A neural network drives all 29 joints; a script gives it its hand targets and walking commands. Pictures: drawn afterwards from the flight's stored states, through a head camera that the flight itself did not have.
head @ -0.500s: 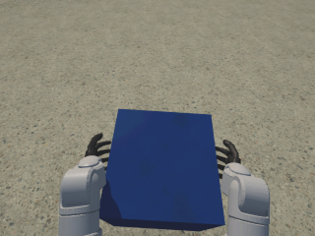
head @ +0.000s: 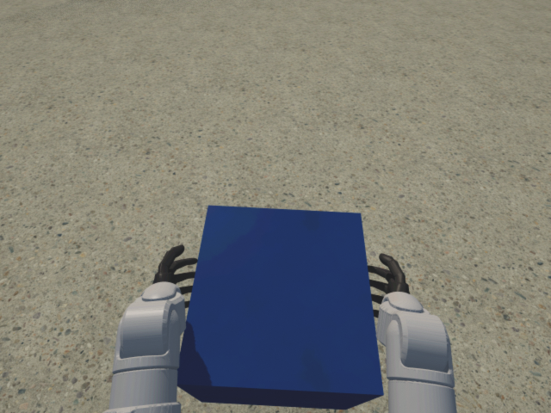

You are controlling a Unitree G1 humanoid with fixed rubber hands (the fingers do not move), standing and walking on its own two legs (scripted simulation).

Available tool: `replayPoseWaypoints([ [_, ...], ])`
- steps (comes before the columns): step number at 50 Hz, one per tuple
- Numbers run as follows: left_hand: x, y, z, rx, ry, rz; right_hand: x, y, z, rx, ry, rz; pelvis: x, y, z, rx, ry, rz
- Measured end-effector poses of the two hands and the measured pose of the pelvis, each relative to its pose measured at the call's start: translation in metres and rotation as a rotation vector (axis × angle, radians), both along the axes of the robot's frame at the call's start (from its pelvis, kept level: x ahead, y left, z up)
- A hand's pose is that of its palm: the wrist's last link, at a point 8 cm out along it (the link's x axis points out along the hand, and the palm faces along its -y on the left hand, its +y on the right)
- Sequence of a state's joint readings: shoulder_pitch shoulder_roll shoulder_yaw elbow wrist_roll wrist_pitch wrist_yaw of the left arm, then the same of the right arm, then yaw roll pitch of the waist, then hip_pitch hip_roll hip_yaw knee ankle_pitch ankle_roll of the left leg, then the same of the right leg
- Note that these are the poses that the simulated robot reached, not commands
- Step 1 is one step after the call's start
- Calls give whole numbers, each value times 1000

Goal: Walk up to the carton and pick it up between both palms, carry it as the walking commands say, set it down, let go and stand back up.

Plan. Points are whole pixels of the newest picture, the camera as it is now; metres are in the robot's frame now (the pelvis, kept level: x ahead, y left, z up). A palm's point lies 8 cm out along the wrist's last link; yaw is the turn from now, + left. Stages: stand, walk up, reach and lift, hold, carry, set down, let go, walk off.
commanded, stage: carry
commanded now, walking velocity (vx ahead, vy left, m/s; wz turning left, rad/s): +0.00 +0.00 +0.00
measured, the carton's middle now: (278, 310) +0.32 +0.00 -0.03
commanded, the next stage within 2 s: hold in 1.90 s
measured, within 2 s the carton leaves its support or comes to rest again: neither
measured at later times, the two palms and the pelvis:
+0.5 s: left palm (165, 288) +0.31 +0.17 +0.04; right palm (384, 289) +0.31 -0.16 +0.05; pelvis +0.02 +0.00 +0.00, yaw +0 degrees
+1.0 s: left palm (165, 302) +0.29 +0.17 +0.03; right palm (384, 297) +0.30 -0.16 +0.04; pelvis +0.01 +0.00 +0.00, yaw +0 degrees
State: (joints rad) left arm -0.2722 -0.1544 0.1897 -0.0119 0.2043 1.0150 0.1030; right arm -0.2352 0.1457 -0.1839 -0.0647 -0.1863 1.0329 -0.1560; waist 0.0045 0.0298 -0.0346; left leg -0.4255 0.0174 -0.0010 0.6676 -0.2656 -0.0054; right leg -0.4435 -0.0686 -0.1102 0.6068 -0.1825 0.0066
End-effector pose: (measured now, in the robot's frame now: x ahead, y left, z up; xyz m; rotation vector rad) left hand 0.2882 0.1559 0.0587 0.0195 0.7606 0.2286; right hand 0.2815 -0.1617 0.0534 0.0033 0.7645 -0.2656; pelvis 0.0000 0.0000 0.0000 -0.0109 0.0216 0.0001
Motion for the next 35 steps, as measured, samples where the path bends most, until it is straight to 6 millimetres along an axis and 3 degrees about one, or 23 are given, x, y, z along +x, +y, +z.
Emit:
replayPoseWaypoints([
  [17,22,9,-10,10,-80,-3,29,6,-4,-13,-93,61,15,2,1,-3,22,0],
  [35,14,11,-27,10,-69,-10,28,7,-14,-18,-103,82,16,2,1,-3,23,0],
])
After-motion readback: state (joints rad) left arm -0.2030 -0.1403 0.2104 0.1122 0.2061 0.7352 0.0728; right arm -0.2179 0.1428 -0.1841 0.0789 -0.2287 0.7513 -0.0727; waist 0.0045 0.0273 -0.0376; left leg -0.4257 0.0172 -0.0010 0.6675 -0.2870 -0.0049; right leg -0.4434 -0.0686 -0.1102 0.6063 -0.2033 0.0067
